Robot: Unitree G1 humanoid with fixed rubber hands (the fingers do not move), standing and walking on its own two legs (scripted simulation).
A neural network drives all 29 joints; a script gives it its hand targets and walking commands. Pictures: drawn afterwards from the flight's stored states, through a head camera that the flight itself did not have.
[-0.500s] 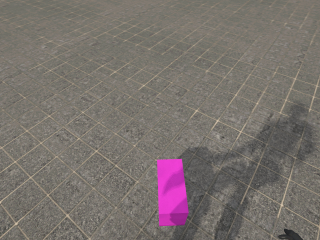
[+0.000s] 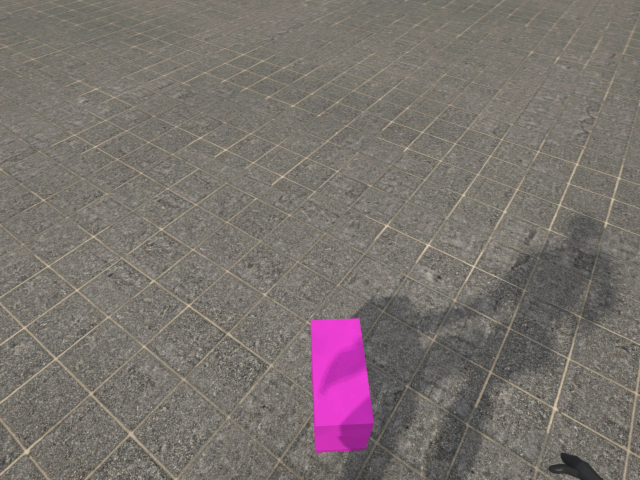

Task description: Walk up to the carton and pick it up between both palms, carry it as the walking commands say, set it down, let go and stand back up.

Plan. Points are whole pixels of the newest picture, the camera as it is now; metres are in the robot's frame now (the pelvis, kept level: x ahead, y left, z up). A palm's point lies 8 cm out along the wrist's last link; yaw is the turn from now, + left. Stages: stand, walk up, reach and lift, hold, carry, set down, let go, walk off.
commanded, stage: walk up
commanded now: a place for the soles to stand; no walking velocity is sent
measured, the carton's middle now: (337, 384) +0.50 -0.04 -0.64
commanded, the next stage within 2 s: none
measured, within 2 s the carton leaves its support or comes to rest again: neither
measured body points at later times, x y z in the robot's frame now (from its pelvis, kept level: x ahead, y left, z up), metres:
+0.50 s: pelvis -0.01 -0.02 +0.00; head +0.00 -0.03 +0.45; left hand +0.09 +0.31 -0.09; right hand +0.10 -0.35 -0.10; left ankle +0.00 +0.08 -0.72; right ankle +0.02 -0.17 -0.72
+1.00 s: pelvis +0.00 -0.07 +0.00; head +0.02 -0.07 +0.45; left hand +0.12 +0.24 -0.11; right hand +0.04 -0.42 -0.09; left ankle +0.01 +0.04 -0.72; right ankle +0.07 -0.23 -0.72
